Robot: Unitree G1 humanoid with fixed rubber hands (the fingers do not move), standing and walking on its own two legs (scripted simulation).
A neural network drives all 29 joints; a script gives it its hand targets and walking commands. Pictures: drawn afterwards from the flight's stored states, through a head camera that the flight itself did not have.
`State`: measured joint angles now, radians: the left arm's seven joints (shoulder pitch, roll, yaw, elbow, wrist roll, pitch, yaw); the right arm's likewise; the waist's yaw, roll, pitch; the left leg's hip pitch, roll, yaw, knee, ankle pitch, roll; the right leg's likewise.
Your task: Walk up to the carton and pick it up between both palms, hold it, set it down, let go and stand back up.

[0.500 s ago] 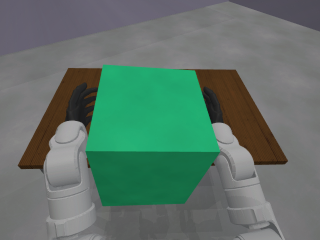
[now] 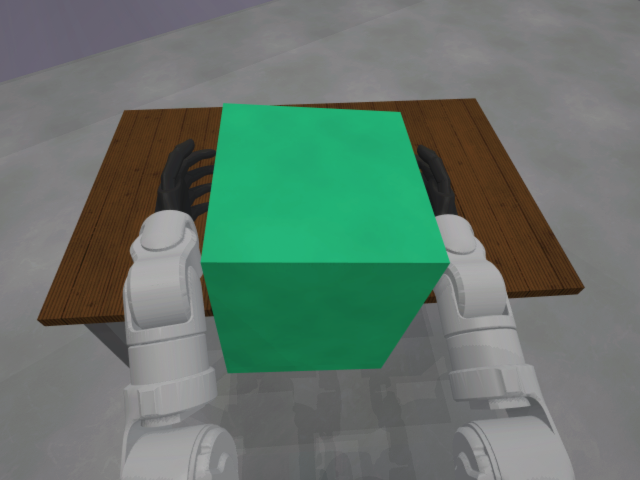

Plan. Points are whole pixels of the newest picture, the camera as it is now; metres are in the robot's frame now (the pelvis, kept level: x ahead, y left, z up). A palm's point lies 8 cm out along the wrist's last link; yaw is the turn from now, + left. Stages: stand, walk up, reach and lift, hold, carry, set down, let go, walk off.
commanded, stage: set down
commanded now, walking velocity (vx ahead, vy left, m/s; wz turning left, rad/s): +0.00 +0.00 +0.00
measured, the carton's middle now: (309, 248) +0.36 +0.00 +0.10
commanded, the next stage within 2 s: none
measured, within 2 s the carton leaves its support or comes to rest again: rests again in 1.96 s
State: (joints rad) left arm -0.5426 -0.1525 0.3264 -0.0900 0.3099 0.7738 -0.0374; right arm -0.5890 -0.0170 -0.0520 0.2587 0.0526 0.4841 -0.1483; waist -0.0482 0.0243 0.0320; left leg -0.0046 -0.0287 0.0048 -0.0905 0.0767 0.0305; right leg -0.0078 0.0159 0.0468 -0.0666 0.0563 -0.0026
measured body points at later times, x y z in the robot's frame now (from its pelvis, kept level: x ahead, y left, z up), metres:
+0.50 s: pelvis +0.03 -0.02 +0.00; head +0.05 -0.03 +0.45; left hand +0.40 +0.13 +0.14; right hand +0.41 -0.16 +0.12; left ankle +0.02 +0.10 -0.76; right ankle +0.01 -0.12 -0.76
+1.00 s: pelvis +0.03 -0.02 +0.00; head +0.06 -0.03 +0.45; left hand +0.43 +0.13 +0.11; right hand +0.44 -0.17 +0.09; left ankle +0.02 +0.10 -0.76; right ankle +0.01 -0.12 -0.76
